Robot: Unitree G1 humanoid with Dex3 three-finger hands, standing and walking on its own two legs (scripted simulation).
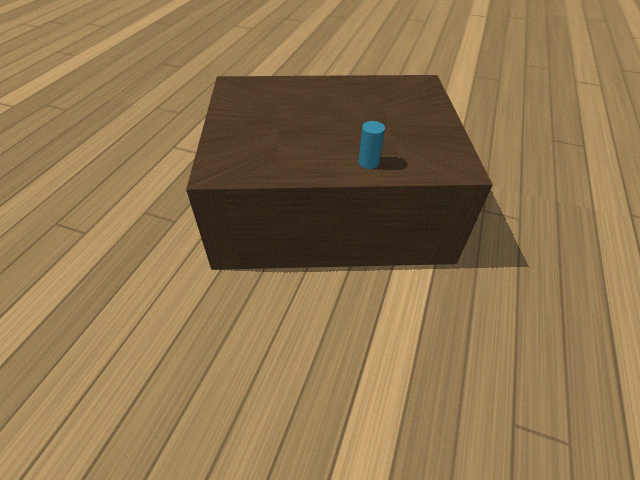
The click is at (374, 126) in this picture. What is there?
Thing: squat round
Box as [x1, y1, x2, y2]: [358, 121, 384, 168]
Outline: 368,121 365,122 362,126 358,162 363,167 373,168 378,165 384,126 376,121
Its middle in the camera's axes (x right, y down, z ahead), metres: +0.18 -0.31 +1.29
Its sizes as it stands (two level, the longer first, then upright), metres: 0.071 0.071 0.138
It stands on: a support 0.42 m high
